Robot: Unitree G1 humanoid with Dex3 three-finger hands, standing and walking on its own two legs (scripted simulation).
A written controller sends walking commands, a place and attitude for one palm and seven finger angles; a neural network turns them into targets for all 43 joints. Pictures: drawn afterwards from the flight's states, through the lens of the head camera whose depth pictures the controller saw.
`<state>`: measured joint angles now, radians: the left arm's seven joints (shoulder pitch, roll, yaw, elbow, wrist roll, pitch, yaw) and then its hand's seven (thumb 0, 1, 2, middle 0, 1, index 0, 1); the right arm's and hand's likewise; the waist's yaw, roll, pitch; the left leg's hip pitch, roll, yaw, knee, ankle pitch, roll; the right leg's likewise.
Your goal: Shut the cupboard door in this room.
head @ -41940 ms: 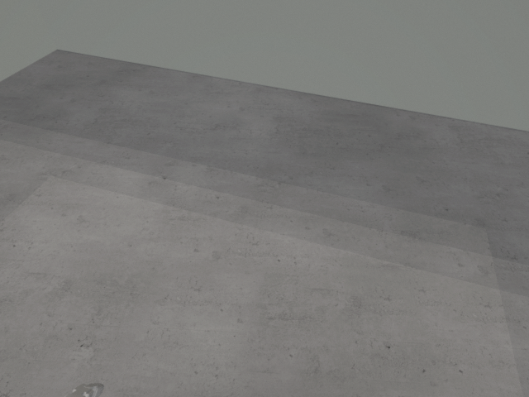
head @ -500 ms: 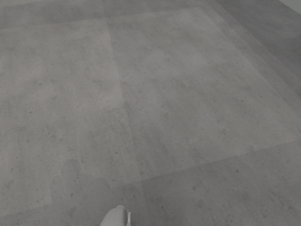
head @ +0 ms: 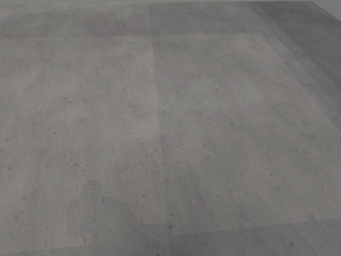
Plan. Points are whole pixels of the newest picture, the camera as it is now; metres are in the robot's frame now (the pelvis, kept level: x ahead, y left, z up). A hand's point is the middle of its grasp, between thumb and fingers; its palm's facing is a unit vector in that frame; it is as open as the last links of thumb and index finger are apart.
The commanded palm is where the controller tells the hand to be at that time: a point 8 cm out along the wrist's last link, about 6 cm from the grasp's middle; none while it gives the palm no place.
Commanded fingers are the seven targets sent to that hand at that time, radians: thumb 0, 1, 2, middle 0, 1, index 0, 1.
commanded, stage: turn to face it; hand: left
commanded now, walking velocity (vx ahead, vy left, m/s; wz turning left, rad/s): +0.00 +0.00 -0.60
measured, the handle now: out of the picture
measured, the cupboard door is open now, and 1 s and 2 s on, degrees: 49 49 49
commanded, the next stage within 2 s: none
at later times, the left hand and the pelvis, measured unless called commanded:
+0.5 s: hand (107, 242) +0.18 +0.19 -0.17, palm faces -0.24 -0.94 -0.23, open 7.4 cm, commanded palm none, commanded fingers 0.00 0.90 0.90 -0.20 -0.30 -0.20 -0.30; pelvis +0.04 +0.00 +0.00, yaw -17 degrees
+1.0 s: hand (142, 228) +0.22 +0.10 -0.16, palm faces -0.52 -0.83 -0.22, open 7.4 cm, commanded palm none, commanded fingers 0.00 0.90 0.90 -0.20 -0.30 -0.20 -0.30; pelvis +0.04 -0.02 +0.00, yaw -33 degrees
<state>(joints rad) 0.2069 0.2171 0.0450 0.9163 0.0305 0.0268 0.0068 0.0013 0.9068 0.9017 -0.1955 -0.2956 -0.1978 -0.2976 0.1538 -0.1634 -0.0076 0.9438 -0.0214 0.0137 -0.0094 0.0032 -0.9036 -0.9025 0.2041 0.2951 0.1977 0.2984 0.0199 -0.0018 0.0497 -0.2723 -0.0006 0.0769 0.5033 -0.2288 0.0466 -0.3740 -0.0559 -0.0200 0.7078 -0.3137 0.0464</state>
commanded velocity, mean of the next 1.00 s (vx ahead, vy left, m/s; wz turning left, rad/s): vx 0.00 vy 0.00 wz -0.60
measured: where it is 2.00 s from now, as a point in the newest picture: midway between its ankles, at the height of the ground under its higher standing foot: outside the picture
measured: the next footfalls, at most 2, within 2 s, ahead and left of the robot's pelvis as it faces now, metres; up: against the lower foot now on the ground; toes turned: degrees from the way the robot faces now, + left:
right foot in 0.04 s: +0.07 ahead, -0.14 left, +0.00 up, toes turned -3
left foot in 0.32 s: +0.09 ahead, +0.11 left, +0.00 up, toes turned -9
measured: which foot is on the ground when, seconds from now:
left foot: down 0.00-0.06, up 0.08-0.30, down 0.32-0.66, up 0.68-1.00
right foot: up 0.00-0.02, down 0.04-0.32, up 0.34-0.64, down 0.66-1.00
